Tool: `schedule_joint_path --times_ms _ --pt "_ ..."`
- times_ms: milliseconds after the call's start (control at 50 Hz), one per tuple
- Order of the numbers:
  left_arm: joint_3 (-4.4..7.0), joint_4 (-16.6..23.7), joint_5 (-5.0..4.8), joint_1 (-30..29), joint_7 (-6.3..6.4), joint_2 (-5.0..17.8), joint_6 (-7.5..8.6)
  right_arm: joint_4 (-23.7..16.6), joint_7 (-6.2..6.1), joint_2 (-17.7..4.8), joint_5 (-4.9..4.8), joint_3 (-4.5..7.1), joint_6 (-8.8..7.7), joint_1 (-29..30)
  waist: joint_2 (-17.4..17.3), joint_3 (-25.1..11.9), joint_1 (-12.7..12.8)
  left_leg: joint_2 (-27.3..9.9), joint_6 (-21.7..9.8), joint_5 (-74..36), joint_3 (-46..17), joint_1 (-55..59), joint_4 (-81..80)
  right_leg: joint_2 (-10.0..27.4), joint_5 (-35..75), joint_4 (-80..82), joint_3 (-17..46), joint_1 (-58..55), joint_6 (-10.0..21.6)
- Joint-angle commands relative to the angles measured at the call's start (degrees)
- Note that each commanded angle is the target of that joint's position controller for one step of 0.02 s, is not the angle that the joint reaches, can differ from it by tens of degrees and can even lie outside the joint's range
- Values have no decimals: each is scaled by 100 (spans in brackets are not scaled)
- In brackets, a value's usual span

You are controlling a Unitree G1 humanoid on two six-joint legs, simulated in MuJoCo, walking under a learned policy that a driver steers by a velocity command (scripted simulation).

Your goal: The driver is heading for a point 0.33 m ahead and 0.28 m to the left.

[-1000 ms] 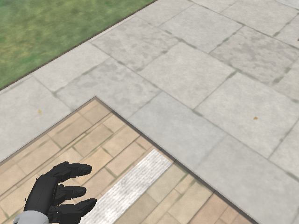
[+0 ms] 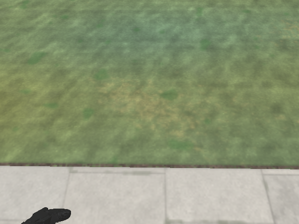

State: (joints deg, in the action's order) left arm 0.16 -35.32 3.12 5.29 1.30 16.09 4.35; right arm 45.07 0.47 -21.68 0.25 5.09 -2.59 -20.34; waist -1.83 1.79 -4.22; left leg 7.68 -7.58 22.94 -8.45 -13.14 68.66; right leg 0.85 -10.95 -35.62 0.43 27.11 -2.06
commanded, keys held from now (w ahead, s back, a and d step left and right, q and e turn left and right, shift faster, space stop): w+q+shift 0.38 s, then shift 0.62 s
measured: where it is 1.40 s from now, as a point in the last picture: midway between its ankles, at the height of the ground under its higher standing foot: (98, 167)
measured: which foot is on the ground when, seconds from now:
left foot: up 0.00-0.36, down 0.38-0.78, up 0.80-1.00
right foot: down 0.00-0.38, up 0.40-0.76, down 0.78-1.00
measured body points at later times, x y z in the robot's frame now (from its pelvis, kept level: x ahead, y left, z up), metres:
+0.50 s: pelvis +0.42 +0.07 -0.01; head +0.47 +0.08 +0.44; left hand +0.39 +0.34 -0.12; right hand +0.67 -0.11 -0.13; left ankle +0.46 +0.10 -0.72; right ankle +0.35 -0.13 -0.58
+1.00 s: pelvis +0.69 +0.15 +0.01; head +0.72 +0.18 +0.46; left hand +0.67 +0.43 -0.10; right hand +0.97 +0.02 -0.10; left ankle +0.59 +0.27 -0.66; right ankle +0.83 +0.15 -0.72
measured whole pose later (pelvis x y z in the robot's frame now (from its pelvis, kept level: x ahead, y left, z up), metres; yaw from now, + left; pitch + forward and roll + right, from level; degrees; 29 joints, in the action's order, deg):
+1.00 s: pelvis +0.69 +0.15 +0.01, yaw +36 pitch +2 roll -1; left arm 0.9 -40.6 1.6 9.1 -0.5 12.1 2.3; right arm 41.4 -1.9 -15.4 -0.4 2.5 1.8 -8.1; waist -0.1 3.4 1.0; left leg -0.6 3.8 27.1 -6.3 -28.7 60.1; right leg -3.7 -2.8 -26.0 -1.2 24.9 3.8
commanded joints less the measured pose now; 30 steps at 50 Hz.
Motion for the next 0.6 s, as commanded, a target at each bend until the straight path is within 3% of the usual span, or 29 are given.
schedule_joint_path --times_ms 20,40,60,100,180,220,260,300,320,340,360,380,400,420,440,460,480,500,520,540,560,600 --pt "341 -104 -14 1165 24 626 -19 -805 151 -278 190 -76 7 814 390 -619 790 -878 110 -705 302 -3051 916 1730 -2015 2072 2584 -3000 813" --pt "310 -312 -29 1344 24 548 22 -919 243 -112 220 -121 83 832 628 -408 669 -1015 157 -690 286 -3011 845 1636 -1490 2129 2084 -2637 792" --pt "278 -515 -85 1494 -22 394 74 -1004 300 68 224 -181 161 945 655 -215 594 -1147 171 -697 291 -3078 825 1516 -1114 2254 1643 -2439 701" --pt "270 -699 -170 1568 -111 335 191 -1255 366 199 208 -257 270 1189 714 -41 443 -1314 213 -852 317 -3380 751 1576 -274 2422 1038 -2292 665" --pt "300 -836 -126 1346 -139 571 324 -1657 434 104 164 -322 329 1850 685 361 228 -1330 275 -1993 603 -3232 -232 1315 1047 2900 -501 -1776 504" --pt "306 -1017 -138 1665 -134 600 314 -1680 499 57 170 -339 326 2291 332 610 411 -1126 139 -2282 1203 -3017 -1088 979 1795 3014 -1191 -2005 348" --pt "345 -1117 -114 1902 -95 808 299 -1770 568 179 166 -405 291 2634 377 748 464 -974 -96 -2318 1625 -2532 -1966 1031 3164 2953 -1554 -2265 241" --pt "401 -1118 -125 2144 -19 1093 216 -1648 528 99 150 -370 254 2475 581 384 343 -490 -295 -2002 2058 -1908 -2302 1107 5965 2196 -1712 -2915 158" --pt "447 -1095 -123 2142 42 1283 139 -1560 484 3 150 -327 243 2114 770 108 73 -316 -394 -1679 2074 -1483 -2395 1263 6944 1548 -1693 -3122 156" --pt "504 -1031 -101 1987 77 1467 32 -1343 426 -177 138 -232 223 1319 870 -334 -382 -144 -518 -1342 1994 -643 -2408 1417 7505 473 -1631 -3085 212" --pt "543 -888 -88 1706 77 1569 -60 -977 341 -419 126 -83 189 102 916 -863 -907 -12 -699 -1050 1742 685 -2588 1519 7447 -1005 -1484 -2593 337" --pt "547 -793 -58 1583 25 1460 -107 -602 191 -665 97 110 172 -769 483 -1197 -1159 -95 -867 -890 1175 2234 -3106 1190 5013 -2993 -1467 -1395 306" --pt "343 -509 6 1657 -81 544 -72 -645 58 -1093 18 213 221 -177 -1086 -815 -304 -1317 -1041 -2141 -735 2793 -3257 91 -1539 -5218 -1369 498 127" --pt "327 113 -212 1790 -66 745 5 -1021 33 -1447 200 290 291 -112 -1040 -2154 -190 -2364 -2134 -2343 -3399 4202 -4264 -239 -1908 -6405 -121 1986 -2" --pt "284 128 -195 1212 -50 862 123 -984 -56 -1120 145 262 266 -214 149 -1808 -309 -2395 -1864 -2819 -3336 3708 -4831 108 -1254 -6025 272 2242 29" --pt "232 62 -256 1255 -36 757 156 -817 -129 -872 123 185 201 -3 468 -902 67 -2350 -1696 -3829 -2681 2574 -4879 314 -999 -5479 188 2003 26" --pt "203 -19 -167 1248 -13 671 105 -732 -149 -626 93 98 124 224 845 -400 394 -2116 -1489 -4554 -2045 1531 -4872 518 -1056 -4989 144 1560 -6" --pt "204 -122 -83 1417 -12 657 -18 -774 -157 -441 55 20 42 430 955 -171 600 -1944 -1334 -5377 -1515 749 -4867 613 -1146 -4622 152 1064 -29" --pt "407 -51 -429 1247 74 945 129 -1072 -25 -181 -139 -37 -174 944 1080 -458 645 -1921 -1333 -4702 -1777 433 -5038 609 -1223 -4610 563 907 -126" --pt "403 -31 -424 1231 106 879 140 -961 15 -214 -233 -46 -257 1109 993 -411 822 -1808 -1246 -4606 -1483 169 -5052 769 -1118 -4053 523 887 -175" --pt "358 64 -352 999 107 675 155 -854 -17 -164 -277 -51 -283 1131 826 -240 819 -1597 -1081 -4885 -1087 -216 -5079 796 -1058 -3327 372 853 -188" --pt "195 314 -236 321 54 193 228 -654 -173 -180 -210 -37 -204 951 565 -114 616 -955 -732 -5638 -235 -745 -4969 452 -230 -1957 -115 526 -197"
